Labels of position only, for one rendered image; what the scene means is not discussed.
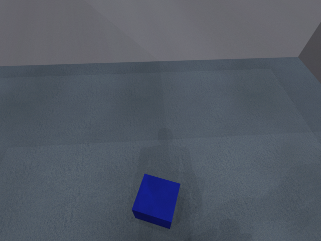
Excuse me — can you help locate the carton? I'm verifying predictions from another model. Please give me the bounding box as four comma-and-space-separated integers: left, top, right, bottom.
132, 174, 180, 229

